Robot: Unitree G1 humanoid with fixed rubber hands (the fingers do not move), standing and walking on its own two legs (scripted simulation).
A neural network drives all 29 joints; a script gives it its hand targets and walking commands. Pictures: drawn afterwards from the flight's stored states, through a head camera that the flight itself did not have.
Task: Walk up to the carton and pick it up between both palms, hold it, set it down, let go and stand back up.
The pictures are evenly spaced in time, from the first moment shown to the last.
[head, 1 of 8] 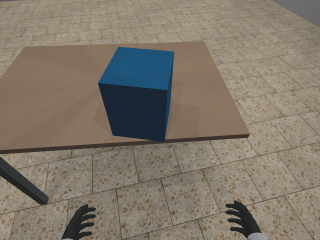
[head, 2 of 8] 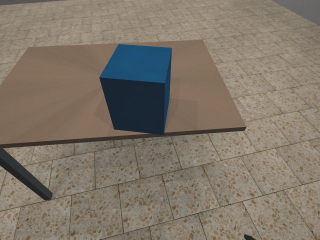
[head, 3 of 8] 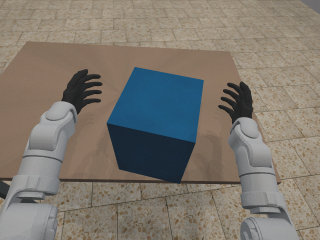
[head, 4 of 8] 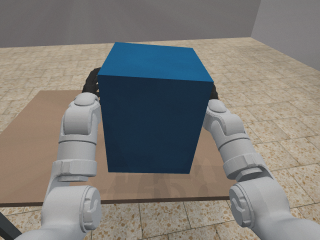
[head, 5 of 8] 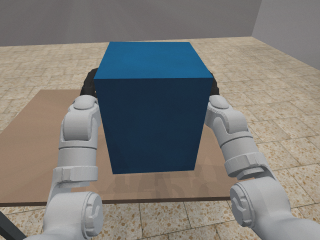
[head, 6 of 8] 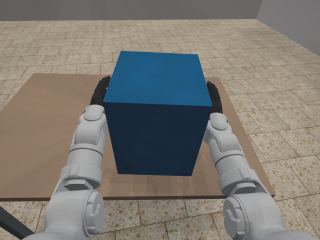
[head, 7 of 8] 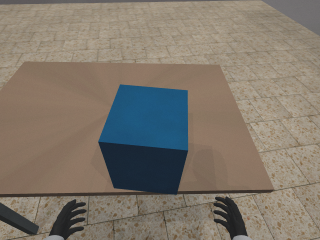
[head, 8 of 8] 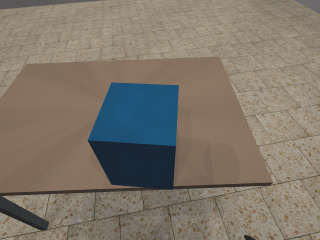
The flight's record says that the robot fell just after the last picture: no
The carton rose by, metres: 0.22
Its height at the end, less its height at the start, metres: +0.00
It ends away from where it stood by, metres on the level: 0.01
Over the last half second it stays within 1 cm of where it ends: yes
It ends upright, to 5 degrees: yes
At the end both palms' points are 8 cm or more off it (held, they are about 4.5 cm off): yes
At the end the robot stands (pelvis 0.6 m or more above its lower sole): yes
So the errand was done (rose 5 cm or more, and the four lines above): yes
